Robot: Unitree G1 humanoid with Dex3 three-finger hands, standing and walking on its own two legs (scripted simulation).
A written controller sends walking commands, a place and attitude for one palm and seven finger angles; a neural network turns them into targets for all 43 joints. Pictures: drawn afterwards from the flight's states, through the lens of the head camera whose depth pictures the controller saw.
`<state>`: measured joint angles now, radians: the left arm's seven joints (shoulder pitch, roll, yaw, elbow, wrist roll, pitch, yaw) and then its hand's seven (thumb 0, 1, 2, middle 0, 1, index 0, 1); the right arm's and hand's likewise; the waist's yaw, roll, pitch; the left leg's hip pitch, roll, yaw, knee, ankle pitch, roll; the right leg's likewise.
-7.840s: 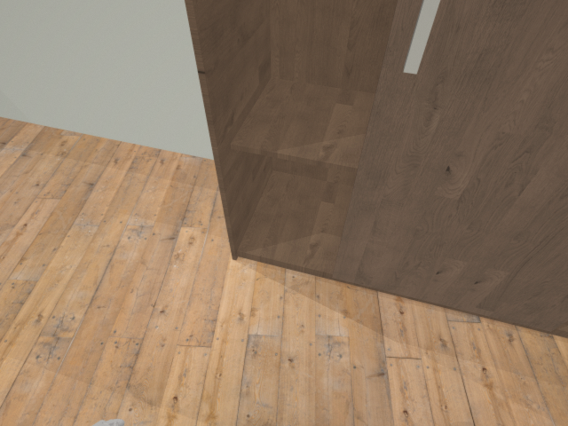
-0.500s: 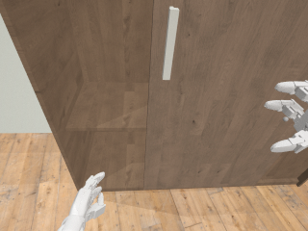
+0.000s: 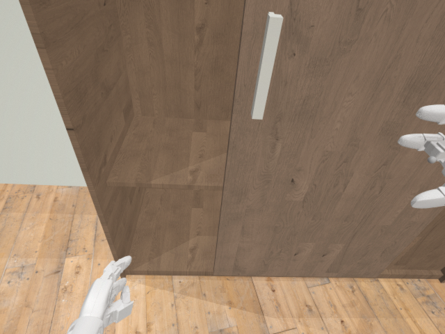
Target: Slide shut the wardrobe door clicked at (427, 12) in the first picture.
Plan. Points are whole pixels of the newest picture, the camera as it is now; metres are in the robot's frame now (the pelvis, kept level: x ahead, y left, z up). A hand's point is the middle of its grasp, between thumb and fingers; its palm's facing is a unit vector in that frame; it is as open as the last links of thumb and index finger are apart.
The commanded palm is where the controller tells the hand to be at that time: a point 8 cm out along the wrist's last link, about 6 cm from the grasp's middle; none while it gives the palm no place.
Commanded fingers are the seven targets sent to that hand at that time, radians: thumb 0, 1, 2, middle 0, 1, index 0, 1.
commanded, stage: raise the hand with hooked fingers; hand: right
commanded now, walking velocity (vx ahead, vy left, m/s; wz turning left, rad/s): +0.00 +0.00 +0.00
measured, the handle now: (263, 68) +0.57 -0.08 +0.26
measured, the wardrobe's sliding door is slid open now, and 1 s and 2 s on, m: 0.40 0.40 0.40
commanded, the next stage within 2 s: move the hooked fingers beside the handle in 0.14 s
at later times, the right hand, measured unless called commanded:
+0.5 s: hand (401, 143) +0.31 -0.25 +0.26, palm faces +0.06 +0.99 -0.08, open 14.0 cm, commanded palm +0.29 -0.29 +0.27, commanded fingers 0.00 0.50 -0.30 0.30 1.20 0.30 1.20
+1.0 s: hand (357, 119) +0.37 -0.21 +0.26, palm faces +0.03 +1.00 -0.04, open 14.0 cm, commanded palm +0.35 -0.25 +0.26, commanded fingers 0.00 0.50 -0.30 0.30 1.20 0.30 1.20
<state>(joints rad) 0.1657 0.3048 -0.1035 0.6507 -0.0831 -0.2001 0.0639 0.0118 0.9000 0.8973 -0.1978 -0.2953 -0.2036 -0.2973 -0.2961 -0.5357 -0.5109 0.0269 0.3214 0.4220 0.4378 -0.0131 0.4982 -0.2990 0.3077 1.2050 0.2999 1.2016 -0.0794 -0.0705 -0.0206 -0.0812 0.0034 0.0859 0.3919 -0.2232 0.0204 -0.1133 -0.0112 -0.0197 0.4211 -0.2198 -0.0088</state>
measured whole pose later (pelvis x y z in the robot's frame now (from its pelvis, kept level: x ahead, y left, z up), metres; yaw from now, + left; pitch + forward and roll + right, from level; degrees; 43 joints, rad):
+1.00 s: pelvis +0.01 +0.00 +0.00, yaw +0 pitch -4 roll +0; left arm 0.16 0.27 -0.09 0.71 -0.08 -0.18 0.08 0.01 0.90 0.90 -0.20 -0.30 -0.20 -0.30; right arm -0.59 -0.39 -0.31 0.24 0.23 0.41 0.24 -0.01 0.50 -0.30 0.31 1.21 0.30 1.20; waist -0.05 -0.06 -0.03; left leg -0.11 0.02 0.07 0.41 -0.24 0.01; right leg -0.12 0.00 -0.03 0.41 -0.23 -0.01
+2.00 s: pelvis +0.01 -0.01 +0.00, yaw +3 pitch +2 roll +0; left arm 0.35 0.27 -0.03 0.77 -0.05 -0.16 0.05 0.01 0.90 0.90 -0.20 -0.30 -0.20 -0.30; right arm -1.03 -0.38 -0.31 0.93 0.10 0.15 0.09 -0.01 0.50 -0.30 0.30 1.20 0.30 1.20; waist 0.06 -0.04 -0.05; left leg -0.22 0.00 0.03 0.40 -0.22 0.01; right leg -0.23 -0.02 -0.07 0.42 -0.23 -0.02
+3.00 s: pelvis +0.01 -0.01 +0.00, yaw +2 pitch +2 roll +0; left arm 0.32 0.27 -0.03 0.76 -0.05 -0.16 0.05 0.01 0.90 0.90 -0.20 -0.30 -0.20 -0.30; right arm -1.00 -0.31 -0.25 0.86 0.12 0.16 0.05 -0.01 0.50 -0.30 0.30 1.20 0.29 1.20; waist 0.04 -0.04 -0.05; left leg -0.22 0.00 0.04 0.41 -0.23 0.01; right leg -0.24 -0.02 -0.06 0.44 -0.24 -0.02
